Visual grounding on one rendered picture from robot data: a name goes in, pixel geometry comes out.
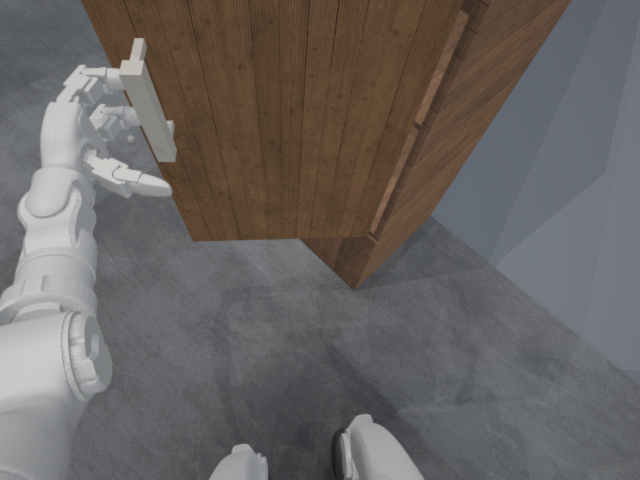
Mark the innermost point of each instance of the right robot shin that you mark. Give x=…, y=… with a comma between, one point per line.
x=360, y=419

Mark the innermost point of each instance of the handle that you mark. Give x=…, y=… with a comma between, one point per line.
x=138, y=85

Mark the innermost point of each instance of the left robot thigh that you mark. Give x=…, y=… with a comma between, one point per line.
x=241, y=466

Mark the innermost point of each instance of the left robot upper arm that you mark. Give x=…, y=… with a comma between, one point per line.
x=50, y=367

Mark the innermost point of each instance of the robot left forearm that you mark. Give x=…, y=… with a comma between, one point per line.
x=57, y=267

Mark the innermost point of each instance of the robot left hand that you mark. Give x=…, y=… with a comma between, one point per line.
x=68, y=134

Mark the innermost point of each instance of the cupboard door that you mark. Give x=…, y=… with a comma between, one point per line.
x=290, y=115

